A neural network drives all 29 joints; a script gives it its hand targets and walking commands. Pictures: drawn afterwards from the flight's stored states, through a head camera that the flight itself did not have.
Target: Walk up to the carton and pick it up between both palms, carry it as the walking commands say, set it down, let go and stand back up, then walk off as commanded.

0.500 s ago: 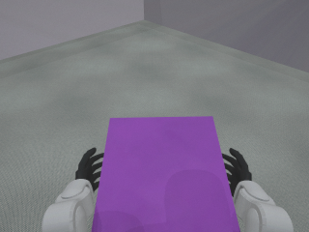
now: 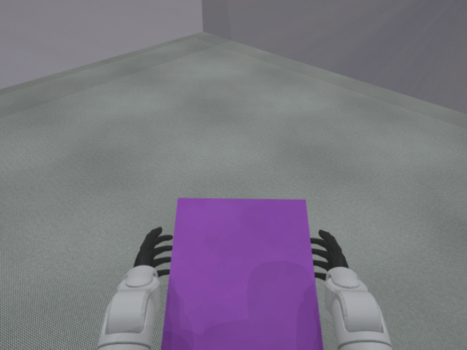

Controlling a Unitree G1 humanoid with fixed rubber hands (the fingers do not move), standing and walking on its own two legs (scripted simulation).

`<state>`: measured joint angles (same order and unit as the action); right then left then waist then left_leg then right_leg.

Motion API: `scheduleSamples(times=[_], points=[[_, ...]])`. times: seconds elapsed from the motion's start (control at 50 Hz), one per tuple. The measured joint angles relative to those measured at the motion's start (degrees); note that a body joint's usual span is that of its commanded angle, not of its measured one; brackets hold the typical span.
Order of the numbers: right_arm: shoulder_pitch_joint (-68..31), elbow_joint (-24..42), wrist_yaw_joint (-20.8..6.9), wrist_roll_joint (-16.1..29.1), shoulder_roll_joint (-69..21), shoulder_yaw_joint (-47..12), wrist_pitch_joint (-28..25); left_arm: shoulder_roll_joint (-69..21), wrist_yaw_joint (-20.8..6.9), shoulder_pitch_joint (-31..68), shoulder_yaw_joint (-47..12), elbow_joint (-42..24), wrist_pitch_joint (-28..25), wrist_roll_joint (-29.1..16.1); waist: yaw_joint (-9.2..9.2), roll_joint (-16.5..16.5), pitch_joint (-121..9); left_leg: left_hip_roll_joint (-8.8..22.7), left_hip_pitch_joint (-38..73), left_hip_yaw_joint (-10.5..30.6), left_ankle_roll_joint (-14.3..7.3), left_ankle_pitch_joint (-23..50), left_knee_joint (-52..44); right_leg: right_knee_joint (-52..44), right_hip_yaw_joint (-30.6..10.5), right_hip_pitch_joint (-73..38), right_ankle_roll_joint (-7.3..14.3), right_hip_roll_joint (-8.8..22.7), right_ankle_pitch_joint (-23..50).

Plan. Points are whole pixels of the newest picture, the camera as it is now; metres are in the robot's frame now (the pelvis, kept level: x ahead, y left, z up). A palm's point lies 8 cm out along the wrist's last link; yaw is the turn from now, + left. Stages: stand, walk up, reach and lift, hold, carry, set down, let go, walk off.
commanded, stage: hold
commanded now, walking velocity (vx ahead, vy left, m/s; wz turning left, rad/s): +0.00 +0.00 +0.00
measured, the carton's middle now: (239, 278) +0.31 +0.01 -0.09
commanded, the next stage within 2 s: set down in 0.02 s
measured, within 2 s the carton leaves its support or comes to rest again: neither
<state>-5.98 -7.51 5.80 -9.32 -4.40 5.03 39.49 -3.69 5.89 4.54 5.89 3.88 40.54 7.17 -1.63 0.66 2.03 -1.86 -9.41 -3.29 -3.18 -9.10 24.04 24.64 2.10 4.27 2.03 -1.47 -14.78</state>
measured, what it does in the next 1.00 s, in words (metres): stands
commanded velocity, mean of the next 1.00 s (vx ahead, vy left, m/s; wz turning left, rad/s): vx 0.00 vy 0.00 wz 0.00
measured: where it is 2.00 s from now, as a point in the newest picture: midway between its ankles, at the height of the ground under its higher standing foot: outside the picture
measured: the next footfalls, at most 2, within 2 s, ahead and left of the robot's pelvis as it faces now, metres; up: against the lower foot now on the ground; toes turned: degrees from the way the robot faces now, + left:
none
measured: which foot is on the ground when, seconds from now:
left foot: down 0.00-1.00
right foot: down 0.00-1.00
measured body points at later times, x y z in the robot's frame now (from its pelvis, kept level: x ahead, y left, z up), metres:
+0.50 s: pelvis -0.02 +0.01 -0.01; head -0.03 +0.01 +0.44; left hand +0.30 +0.18 +0.00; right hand +0.32 -0.16 +0.00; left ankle +0.05 +0.08 -0.74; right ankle -0.01 -0.10 -0.74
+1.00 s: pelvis -0.02 -0.02 -0.05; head +0.11 +0.00 +0.38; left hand +0.32 +0.19 -0.10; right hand +0.35 -0.14 -0.10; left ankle +0.05 +0.08 -0.74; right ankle -0.01 -0.10 -0.74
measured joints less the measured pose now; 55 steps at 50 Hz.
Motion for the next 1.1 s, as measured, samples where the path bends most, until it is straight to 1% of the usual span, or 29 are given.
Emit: scheduleSamples(times=[0.02,0.08,0.14,0.2,0.26,0.34,0.4,0.48,0.54,0.6,0.74,0.84,0.96,1.1], points=[[-0.85,-0.72,-0.36,-0.53,-0.25,0.75,0.16,-0.52,-0.02,0.63,0.53,0.55,0.15,0.47,-0.01,-0.08,-0.02,-0.08,0.25,-0.09,-0.12,-0.01,0.03,0.05,-0.08,-0.23,-0.12,0.09,0.0],[-3.34,-3.59,-1.2,-1.63,-0.78,1.92,-0.06,-2.41,0.75,2.16,2.73,1.37,0.71,2.5,-1.58,0.26,0.16,0.09,1.1,-1.43,-0.38,-0.27,0.26,1.12,-1.44,-0.24,-0.3,0.05,-0.16],[-6.72,-8.6,-2.97,-3.61,-2.14,5.05,-1.1,-3.88,0.38,4.69,6.09,4.21,0.77,4.69,-2.27,0.79,0.61,0.08,1.47,-1.83,-0.46,-0.6,1.1,2.37,-1.82,-0.35,-0.22,0.1,-0.61],[-10.16,-13.92,-4.76,-6.45,-3.46,9.31,-2.71,-4.46,-0.72,8.02,9.19,8.83,0.01,6.57,-1.99,1.0,0.44,-0.11,0.54,-1.54,-0.55,-0.97,2.55,4.18,-1.94,0.59,0.0,0.03,-1.43],[-13.3,-18.62,-6.46,-9.17,-3.63,13.53,-4.71,-5.34,-1.71,12.13,12.5,14.57,-1.89,8.56,-1.16,0.92,-0.12,-0.67,-1.24,-0.83,-0.71,-1.18,4.07,6.03,-2.97,2.26,0.05,-0.52,-1.88],[-17.36,-24.37,-8.58,-11.26,-1.97,18.1,-7.49,-6.26,-2.85,16.93,15.97,21.47,-5.12,10.49,-0.67,0.16,-0.78,-1.11,-3.49,-0.63,-0.93,-1.34,5.45,7.92,-3.58,4.63,0.14,-0.59,-2.49],[-19.69,-27.4,-9.89,-11.84,-0.83,20.05,-9.41,-6.54,-3.64,19.52,18.26,24.67,-7.33,11.62,-0.91,0.0,-0.92,-0.96,-4.98,-1.27,-1.03,-1.34,5.93,9.06,-4.22,6.61,0.13,-0.73,-2.62],[-21.35,-29.14,-10.71,-11.98,-0.55,21.04,-11.76,-6.47,-4.51,21.54,20.5,26.27,-9.73,13.11,-1.46,0.5,-0.82,-0.44,-7.93,-1.92,-0.83,-1.34,6.77,10.43,-4.85,10.04,0.14,-1.19,-2.63],[-21.62,-28.84,-10.35,-11.85,-1.34,20.93,-13.41,-6.03,-5.22,21.86,21.27,26.09,-11.56,13.87,-1.82,0.96,-0.67,0.01,-11.0,-1.95,-0.5,-1.32,7.61,11.29,-4.84,13.18,0.21,-1.62,-2.53],[-21.18,-27.42,-9.23,-11.53,-2.76,20.35,-15.0,-5.22,-6.11,21.33,21.34,25.33,-13.64,13.78,-1.95,1.17,-0.53,0.44,-14.61,-1.58,-0.12,-1.21,8.49,11.91,-4.41,16.62,0.55,-2.03,-2.37],[-19.75,-23.71,-6.16,-10.16,-5.54,18.65,-18.6,-3.33,-7.66,20.35,20.92,24.0,-18.43,11.95,-2.14,1.2,-0.1,0.93,-23.65,0.01,0.64,-1.34,11.54,14.33,-2.65,25.0,1.27,-2.53,-2.69],[-19.95,-22.46,-4.72,-8.75,-6.01,18.15,-20.85,-2.46,-8.12,20.93,20.41,23.8,-20.93,10.48,-2.24,1.33,-0.67,1.01,-30.44,1.06,1.04,-2.14,14.89,17.4,-1.4,31.35,1.69,-2.63,-3.75],[-20.92,-21.99,-3.89,-7.24,-5.79,18.06,-22.54,-2.19,-8.43,21.93,20.3,23.58,-22.72,9.94,-2.15,1.71,-2.84,1.27,-38.21,1.52,1.29,-3.23,18.81,21.08,-0.74,38.89,1.9,-2.84,-4.88],[-23.09,-22.44,-3.68,-6.45,-5.23,18.74,-23.46,-2.22,-8.68,24.13,20.99,23.67,-23.28,10.31,-2.02,2.08,-5.08,1.54,-46.49,1.27,1.2,-4.37,23.36,25.78,-0.71,47.27,1.82,-3.0,-6.06]])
